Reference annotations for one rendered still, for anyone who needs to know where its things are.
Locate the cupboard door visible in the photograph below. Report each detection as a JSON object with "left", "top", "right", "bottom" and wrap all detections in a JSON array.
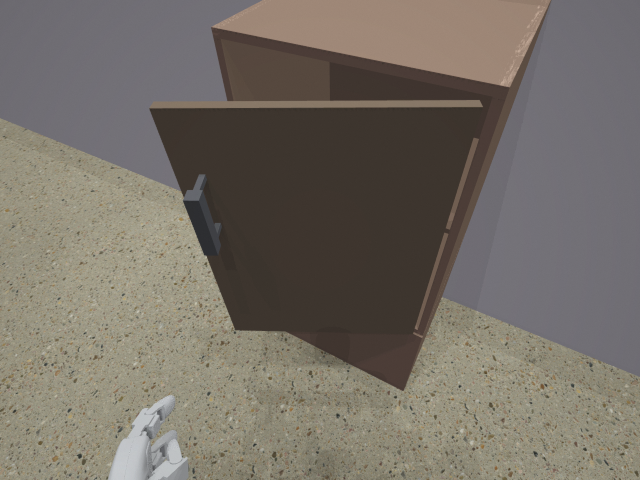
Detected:
[{"left": 149, "top": 100, "right": 483, "bottom": 334}]

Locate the handle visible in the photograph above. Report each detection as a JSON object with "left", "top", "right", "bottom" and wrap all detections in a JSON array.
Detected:
[{"left": 183, "top": 174, "right": 222, "bottom": 256}]

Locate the robot left hand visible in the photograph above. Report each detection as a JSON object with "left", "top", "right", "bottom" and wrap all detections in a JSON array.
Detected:
[{"left": 108, "top": 395, "right": 189, "bottom": 480}]

